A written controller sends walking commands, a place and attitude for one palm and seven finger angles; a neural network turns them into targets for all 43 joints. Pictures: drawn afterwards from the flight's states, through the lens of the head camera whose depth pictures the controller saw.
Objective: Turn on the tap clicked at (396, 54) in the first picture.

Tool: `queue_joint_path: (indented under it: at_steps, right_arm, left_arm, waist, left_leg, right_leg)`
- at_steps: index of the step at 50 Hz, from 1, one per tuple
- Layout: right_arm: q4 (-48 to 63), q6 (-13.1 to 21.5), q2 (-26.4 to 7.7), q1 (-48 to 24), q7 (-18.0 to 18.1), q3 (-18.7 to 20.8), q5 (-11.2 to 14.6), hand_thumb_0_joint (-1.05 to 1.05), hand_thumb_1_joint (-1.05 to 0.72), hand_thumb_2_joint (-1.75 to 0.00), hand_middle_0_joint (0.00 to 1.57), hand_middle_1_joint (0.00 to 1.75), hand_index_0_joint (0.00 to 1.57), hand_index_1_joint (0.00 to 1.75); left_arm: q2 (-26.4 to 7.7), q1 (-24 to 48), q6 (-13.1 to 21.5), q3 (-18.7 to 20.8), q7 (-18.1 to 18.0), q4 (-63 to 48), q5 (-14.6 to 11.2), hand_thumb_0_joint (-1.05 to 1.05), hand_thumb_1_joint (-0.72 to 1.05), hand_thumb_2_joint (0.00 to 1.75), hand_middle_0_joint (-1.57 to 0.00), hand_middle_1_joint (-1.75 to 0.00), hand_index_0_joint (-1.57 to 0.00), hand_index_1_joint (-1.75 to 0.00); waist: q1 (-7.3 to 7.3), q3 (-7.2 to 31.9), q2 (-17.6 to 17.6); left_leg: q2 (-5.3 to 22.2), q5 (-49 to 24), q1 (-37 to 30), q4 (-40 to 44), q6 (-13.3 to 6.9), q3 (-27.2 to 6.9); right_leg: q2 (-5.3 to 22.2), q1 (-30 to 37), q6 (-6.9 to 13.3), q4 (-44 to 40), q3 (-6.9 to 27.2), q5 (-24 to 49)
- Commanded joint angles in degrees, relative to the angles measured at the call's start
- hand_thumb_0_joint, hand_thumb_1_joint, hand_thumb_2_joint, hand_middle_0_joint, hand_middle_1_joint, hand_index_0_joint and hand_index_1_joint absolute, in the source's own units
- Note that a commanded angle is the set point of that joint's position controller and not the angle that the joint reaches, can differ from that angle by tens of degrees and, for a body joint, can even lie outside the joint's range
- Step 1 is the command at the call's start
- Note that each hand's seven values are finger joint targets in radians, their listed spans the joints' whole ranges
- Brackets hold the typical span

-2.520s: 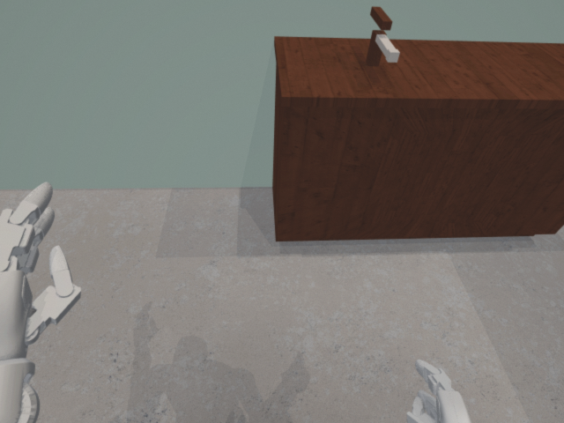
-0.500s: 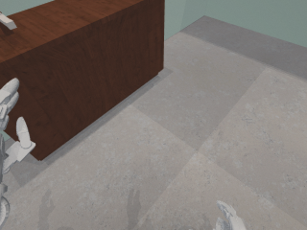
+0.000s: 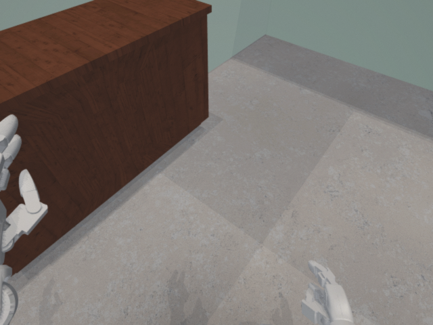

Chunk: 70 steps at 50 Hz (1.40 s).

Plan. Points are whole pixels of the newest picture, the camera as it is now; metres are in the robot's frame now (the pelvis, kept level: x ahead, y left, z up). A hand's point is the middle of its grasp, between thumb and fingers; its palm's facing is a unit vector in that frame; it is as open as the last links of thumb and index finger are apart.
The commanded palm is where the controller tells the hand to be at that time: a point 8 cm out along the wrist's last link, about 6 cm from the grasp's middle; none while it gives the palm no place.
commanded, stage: walk to a spot facing it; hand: left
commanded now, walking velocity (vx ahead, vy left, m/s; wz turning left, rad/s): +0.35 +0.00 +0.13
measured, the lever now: out of the picture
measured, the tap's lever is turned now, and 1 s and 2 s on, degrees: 0 0 0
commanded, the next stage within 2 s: turn to face it in 0.26 s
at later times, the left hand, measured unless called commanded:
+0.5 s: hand (80, 131) +0.37 +0.24 +0.18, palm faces +0.50 -0.74 -0.45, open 7.4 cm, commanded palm +0.29 +0.28 +0.19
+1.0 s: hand (94, 147) +0.34 +0.21 +0.17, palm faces +0.70 -0.61 -0.38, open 7.4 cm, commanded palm +0.26 +0.23 +0.19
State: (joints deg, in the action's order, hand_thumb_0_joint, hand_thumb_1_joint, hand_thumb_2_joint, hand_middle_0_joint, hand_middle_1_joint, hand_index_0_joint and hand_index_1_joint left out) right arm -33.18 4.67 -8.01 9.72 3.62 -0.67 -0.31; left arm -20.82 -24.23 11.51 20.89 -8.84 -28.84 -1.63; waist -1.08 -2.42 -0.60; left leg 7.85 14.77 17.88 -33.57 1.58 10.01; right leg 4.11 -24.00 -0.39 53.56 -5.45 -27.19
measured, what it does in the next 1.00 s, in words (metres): walks ahead, turning left: right foot, then left foot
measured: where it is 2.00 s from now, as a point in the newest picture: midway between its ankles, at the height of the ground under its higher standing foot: outside the picture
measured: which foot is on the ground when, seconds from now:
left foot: down 0.00-0.08, up 0.10-0.42, down 0.44-0.76, up 0.78-1.00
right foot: up 0.00-0.06, down 0.08-0.44, up 0.46-0.74, down 0.76-1.00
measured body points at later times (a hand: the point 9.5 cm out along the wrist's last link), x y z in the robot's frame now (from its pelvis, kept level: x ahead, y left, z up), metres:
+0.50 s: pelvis +0.17 -0.02 -0.01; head +0.22 -0.01 +0.43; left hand +0.34 +0.28 +0.20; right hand +0.39 -0.25 -0.09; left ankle +0.23 +0.09 -0.73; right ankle +0.09 -0.14 -0.66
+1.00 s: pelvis +0.23 -0.09 +0.01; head +0.26 -0.07 +0.45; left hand +0.30 +0.24 +0.19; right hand +0.50 -0.24 -0.08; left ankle +0.18 +0.01 -0.69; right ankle +0.30 -0.19 -0.73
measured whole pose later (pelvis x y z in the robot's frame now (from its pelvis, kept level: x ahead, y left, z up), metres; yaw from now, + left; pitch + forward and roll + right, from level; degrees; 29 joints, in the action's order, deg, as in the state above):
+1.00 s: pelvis +0.23 -0.09 +0.01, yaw +25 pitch -1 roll +1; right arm -33.9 2.8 -12.7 9.1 5.3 0.7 -0.6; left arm -19.1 -26.5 8.2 18.3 -9.4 -32.4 -1.5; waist -0.2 -4.2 -2.0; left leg 1.7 28.2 22.5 -50.8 2.0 5.8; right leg 8.6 -16.0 -0.3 34.0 -12.2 -16.4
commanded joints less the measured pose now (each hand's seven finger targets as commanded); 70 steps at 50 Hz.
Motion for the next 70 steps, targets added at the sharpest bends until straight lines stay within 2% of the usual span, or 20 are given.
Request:
queue_joint_path:
  at_steps: [1,3,4,5,12,16,20,22,24,29,36,38,40,44,52,55,59,67,69,70]
  right_arm:
    - [7.18,2.66,-9.37,-1.79,0.13,3.12,0.41,0.0,-0.9,-0.9,0.2,0.3,0.2,0.3]
    - [6.88,1.67,-8.25,-1.22,0.59,3.16,0.77,0.0,-0.9,-0.9,0.2,0.3,0.2,0.3]
    - [7.63,0.96,-6.56,-1.22,0.68,2.67,0.86,0.0,-0.9,-0.9,0.2,0.3,0.2,0.3]
    - [8.16,1.68,-8.44,-5.1,0.62,2.59,0.73,0.0,-0.9,-0.9,0.2,0.3,0.2,0.3]
    - [5.32,-0.65,-7.75,-3.87,0.14,2.15,0.07,0.0,-0.9,-0.9,0.2,0.3,0.2,0.3]
    - [8.36,-0.08,-6.68,-4.13,0.16,2.71,-0.11,0.0,-0.9,-0.9,0.2,0.3,0.2,0.3]
    - [9.41,0.07,-7.39,-0.74,0.92,4.2,0.4,0.0,-0.9,-0.9,0.2,0.3,0.2,0.3]
    - [10.11,0.92,-9.87,-0.89,-0.38,4.65,1.16,0.0,-0.9,-0.9,0.2,0.3,0.2,0.3]
    - [8.43,1.03,-11.04,-2.26,-1.01,5.94,1.5,0.0,-0.9,-0.9,0.2,0.3,0.2,0.3]
    - [8.27,1.74,-9.59,-2.03,-2.03,5.25,1.85,0.0,-0.9,-0.9,0.2,0.3,0.2,0.3]
    - [8.21,3.99,-9.34,-0.61,-0.56,3.6,1.78,0.0,-0.9,-0.9,0.2,0.3,0.2,0.3]
    - [8.38,3.45,-6.82,-0.32,-0.04,2.72,1.78,0.0,-0.9,-0.9,0.2,0.3,0.2,0.3]
    - [7.54,3.77,-8.62,-1.95,0.79,2.88,0.97,0.0,-0.9,-0.9,0.2,0.3,0.2,0.3]
    - [6.94,1.86,-6.96,-7.17,1.58,1.24,0.44,0.0,-0.9,-0.9,0.2,0.3,0.2,0.3]
    - [10.1,-0.4,-7.97,-1.04,1.44,3.2,-0.19,0.0,-0.9,-0.9,0.2,0.3,0.2,0.3]
    - [9.62,1.34,-10.03,-0.21,0.31,3.5,-0.47,0.0,-0.9,-0.9,0.2,0.3,0.2,0.3]
    - [7.52,2.87,-11.06,-1.25,-1.69,4.62,1.14,0.0,-0.9,-0.9,0.2,0.3,0.2,0.3]
    - [5.76,2.55,-10.16,-2.53,0.19,2.91,0.29,0.0,-0.9,-0.9,0.2,0.3,0.2,0.3]
    - [5.71,1.74,-8.51,-1.99,0.0,2.51,0.36,0.0,-0.9,-0.9,0.2,0.3,0.2,0.3]
    - [6.66,2.09,-7.66,-4.56,0.02,2.2,0.28,0.0,-0.9,-0.9,0.2,0.3,0.2,0.3]
  left_arm:
    - [-8.66,-2.26,4.29,7.21,-1.33,-13.84,-0.07,0.0,0.9,0.9,-0.2,-0.3,-0.2,-0.3]
    - [-9.43,-0.1,3.07,7.39,-1.39,-10.19,0.26,0.0,0.9,0.9,-0.2,-0.3,-0.2,-0.3]
    - [-10.69,-0.63,2.02,7.61,-1.52,-7.52,0.37,0.0,0.9,0.9,-0.2,-0.3,-0.2,-0.3]
    - [-13.07,2.57,1.68,9.58,-1.73,-8.31,-0.5,0.0,0.9,0.9,-0.2,-0.3,-0.2,-0.3]
    - [-9.35,1.28,4.74,6.14,-1.43,-10.58,1.05,0.0,0.9,0.9,-0.2,-0.3,-0.2,-0.3]
    - [-10.55,-2.58,4.91,8.21,-2.95,-15.49,1.03,0.0,0.9,0.9,-0.2,-0.3,-0.2,-0.3]
    - [-11.44,-0.15,5.78,7.98,-3.61,-20.68,0.58,0.0,0.9,0.9,-0.2,-0.3,-0.2,-0.3]
    - [-13.27,2.51,6.73,9.68,-3.47,-22.83,-0.49,0.0,0.9,0.9,-0.2,-0.3,-0.2,-0.3]
    - [-16.05,0.96,5.75,12.73,-1.59,-16.19,-0.1,0.0,0.9,0.9,-0.2,-0.3,-0.2,-0.3]
    - [-11.71,-9.47,4.79,12.38,-0.2,-21.56,-2.26,0.0,0.9,0.9,-0.2,-0.3,-0.2,-0.3]
    - [-7.29,-1.4,1.24,7.1,0.64,-13.48,-1.94,0.0,0.9,0.9,-0.2,-0.3,-0.2,-0.3]
    - [-11.27,4.01,0.39,7.27,0.01,-11.44,-0.2,0.0,0.9,0.9,-0.2,-0.3,-0.2,-0.3]
    - [-10.32,5.0,-1.7,4.92,-0.71,-8.15,-0.76,0.0,0.9,0.9,-0.2,-0.3,-0.2,-0.3]
    - [-11.03,5.73,0.74,5.41,-1.32,-13.48,0.2,0.0,0.9,0.9,-0.2,-0.3,-0.2,-0.3]
    - [-9.84,-3.03,2.01,7.96,-3.33,-18.93,-0.61,0.0,0.9,0.9,-0.2,-0.3,-0.2,-0.3]
    - [-10.21,-2.92,4.27,7.31,-1.87,-16.1,-0.21,0.0,0.9,0.9,-0.2,-0.3,-0.2,-0.3]
    - [-8.23,0.85,4.39,4.47,-0.53,-18.47,0.34,0.0,0.9,0.9,-0.2,-0.3,-0.2,-0.3]
    - [-8.1,2.36,1.7,3.79,-0.63,-10.75,-0.07,0.0,0.9,0.9,-0.2,-0.3,-0.2,-0.3]
    - [-9.99,4.11,1.33,4.18,-0.61,-9.12,1.13,0.0,0.9,0.9,-0.2,-0.3,-0.2,-0.3]
    - [-12.33,6.78,1.66,4.95,-0.61,-9.64,0.2,0.0,0.9,0.9,-0.2,-0.3,-0.2,-0.3]
  waist:
    - [1.63,7.51,14.95]
    - [2.01,8.49,1.53]
    - [2.36,8.0,-17.05]
    - [3.55,6.39,-18.84]
    - [1.63,5.76,-7.35]
    - [3.82,7.97,-9.42]
    - [-1.04,16.95,-1.11]
    - [0.35,19.05,18.05]
    - [0.59,14.9,12.19]
    - [1.79,11.34,15.91]
    - [1.66,9.25,11.73]
    - [1.03,8.84,-11.77]
    - [2.14,8.06,-17.04]
    - [1.47,7.24,-10.2]
    - [-0.06,13.75,-3.66]
    - [0.65,9.24,20.62]
    - [0.73,8.65,15.05]
    - [1.84,6.11,11.87]
    - [2.07,5.36,-1.79]
    - [2.62,2.03,-16.47]
  left_leg:
    - [8.7,5.87,-0.26,10.21,-7.32,-6.42]
    - [3.44,10.76,8.33,-7.16,-4.35,-1.42]
    - [-4.23,16.37,21.36,-24.94,-1.74,1.96]
    - [-3.61,18.14,26.79,-35.12,-1.24,-5.84]
    - [-1.12,6.47,20.38,-21.76,-0.38,-3.8]
    - [-5.74,3.31,12.28,-5.81,-1.34,4.6]
    - [-7.82,-13.19,-17.06,7.26,-3.71,2.84]
    - [17.13,-51.98,-27.23,7.06,-18.49,-35.76]
    - [18.06,-39.38,-20.59,9.1,-18.97,-36.48]
    - [7.63,-21.88,-1.39,11.23,-11.71,-16.95]
    - [5.14,-14.28,1.01,2.79,-6.95,-14.3]
    - [-5.27,7.42,10.64,-16.27,-0.98,-5.63]
    - [-6.88,18.95,14.44,-37.1,0.08,-10.81]
    - [-4.76,14.83,11.09,-31.36,1.54,-8.2]
    - [-6.31,-5.05,-7.36,8.66,-0.21,-2.69]
    - [15.43,-46.01,-12.02,13.0,-12.74,-31.24]
    - [6.89,-25.15,-9.83,11.1,-11.24,-18.29]
    - [3.83,17.57,5.92,15.8,-9.48,-19.21]
    - [-3.27,19.1,18.34,-4.85,-4.82,-10.61]
    - [-7.98,17.13,27.17,-23.72,-1.44,-7.39]
  right_leg:
    - [-2.26,10.71,-1.28,-18.51,-6.98,6.79]
    - [1.68,20.32,0.99,-28.11,0.55,5.6]
    - [14.88,25.22,7.48,-36.0,23.96,2.7]
    - [21.75,24.03,11.36,-39.95,34.64,3.77]
    - [16.54,26.31,7.89,-32.1,2.16,45.82]
    - [15.39,28.71,6.59,-27.02,-3.04,56.82]
    - [11.35,14.07,0.44,1.23,-8.11,48.85]
    - [-1.59,-7.56,-2.92,26.13,0.25,-12.93]
    - [1.35,-12.98,-3.38,29.08,6.3,-8.48]
    - [0.95,-0.45,-4.24,3.47,1.17,2.11]
    - [-3.19,12.55,-5.43,-22.38,-3.01,9.9]
    - [13.94,18.27,0.43,-34.32,14.99,30.32]
    - [23.18,14.61,7.57,-34.07,23.06,40.07]
    - [17.22,16.21,5.97,-28.74,4.24,51.63]
    - [12.71,16.32,2.02,-16.61,-0.15,41.32]
    - [0.18,-5.23,-2.99,7.22,2.44,-10.16]
    - [-0.58,-4.06,-3.03,2.14,0.16,1.13]
    - [-3.26,16.83,-1.59,-23.38,-3.85,0.71]
    - [9.38,24.31,4.55,-37.41,11.7,-5.39]
    - [23.76,22.3,11.0,-45.43,33.42,-9.51]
